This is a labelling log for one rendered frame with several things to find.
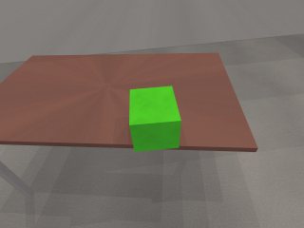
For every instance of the carton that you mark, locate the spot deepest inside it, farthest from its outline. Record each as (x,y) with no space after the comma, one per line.
(154,118)

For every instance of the table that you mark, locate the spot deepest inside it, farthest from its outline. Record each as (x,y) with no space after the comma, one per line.
(84,101)

